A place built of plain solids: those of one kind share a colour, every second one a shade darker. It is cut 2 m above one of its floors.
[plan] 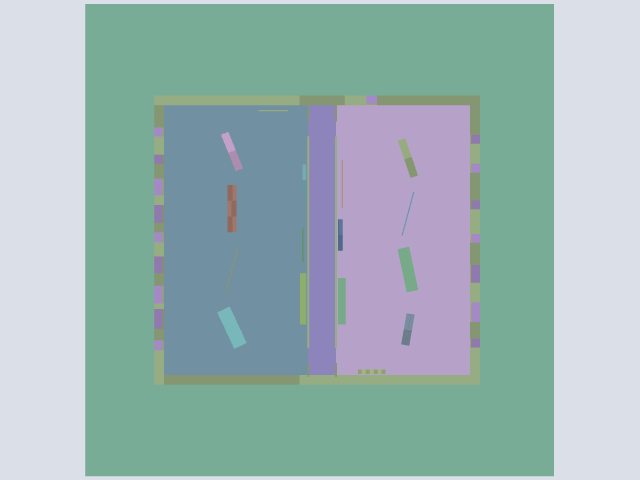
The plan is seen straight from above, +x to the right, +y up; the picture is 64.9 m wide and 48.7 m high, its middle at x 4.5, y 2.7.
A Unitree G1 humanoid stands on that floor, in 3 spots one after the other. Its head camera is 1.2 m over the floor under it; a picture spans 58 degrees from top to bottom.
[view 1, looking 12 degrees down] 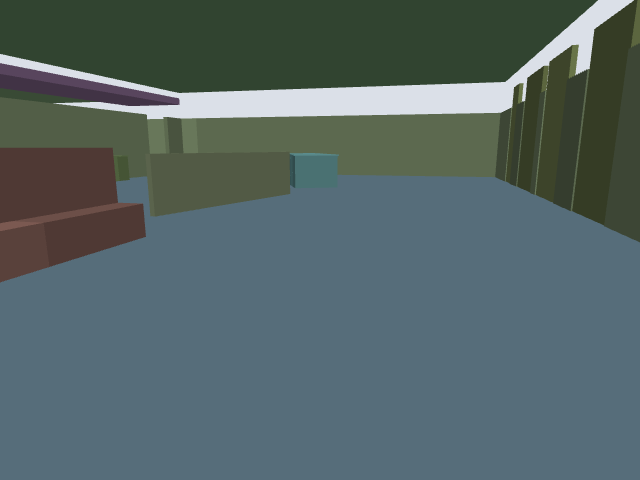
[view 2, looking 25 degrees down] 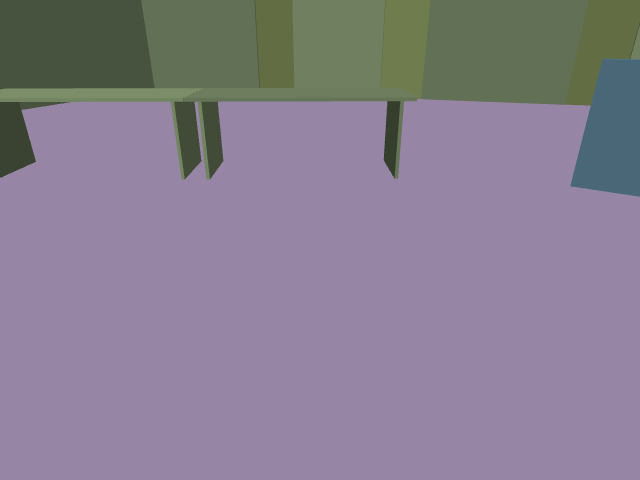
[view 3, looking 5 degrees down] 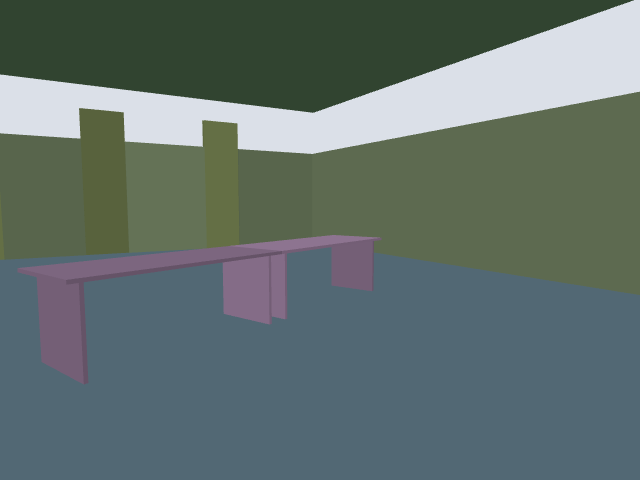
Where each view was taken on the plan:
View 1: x -8.63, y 8.59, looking -76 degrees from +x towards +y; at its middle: floor_study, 5.77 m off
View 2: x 9.74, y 8.59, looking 18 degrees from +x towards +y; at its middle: floor_store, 2.84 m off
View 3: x -0.23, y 9.96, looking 149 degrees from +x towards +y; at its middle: table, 5.50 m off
